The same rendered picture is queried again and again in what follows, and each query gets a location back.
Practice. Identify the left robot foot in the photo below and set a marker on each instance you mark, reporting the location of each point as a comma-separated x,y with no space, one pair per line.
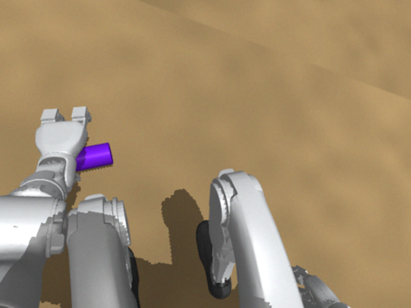
135,279

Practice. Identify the can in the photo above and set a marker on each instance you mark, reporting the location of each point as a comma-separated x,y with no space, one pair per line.
94,156

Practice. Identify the right robot hand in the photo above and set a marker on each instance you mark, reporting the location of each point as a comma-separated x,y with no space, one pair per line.
316,293

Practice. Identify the left robot hand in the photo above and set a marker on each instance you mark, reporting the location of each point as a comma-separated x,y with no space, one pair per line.
58,135

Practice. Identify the left robot arm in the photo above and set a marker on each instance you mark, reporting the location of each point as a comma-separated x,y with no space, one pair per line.
33,227

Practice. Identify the right robot foot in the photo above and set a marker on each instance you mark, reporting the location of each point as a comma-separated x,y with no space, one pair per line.
205,249

